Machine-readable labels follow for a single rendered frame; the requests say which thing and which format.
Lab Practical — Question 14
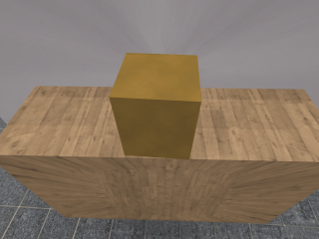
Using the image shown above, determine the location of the pedestal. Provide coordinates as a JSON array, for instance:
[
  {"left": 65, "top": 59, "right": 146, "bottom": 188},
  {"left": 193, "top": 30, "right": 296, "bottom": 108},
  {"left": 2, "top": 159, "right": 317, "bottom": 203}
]
[{"left": 0, "top": 86, "right": 319, "bottom": 224}]

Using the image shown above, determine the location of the carton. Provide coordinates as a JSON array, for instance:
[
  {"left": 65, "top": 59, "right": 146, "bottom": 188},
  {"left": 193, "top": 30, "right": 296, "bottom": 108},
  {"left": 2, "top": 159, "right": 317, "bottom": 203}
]
[{"left": 109, "top": 53, "right": 201, "bottom": 160}]

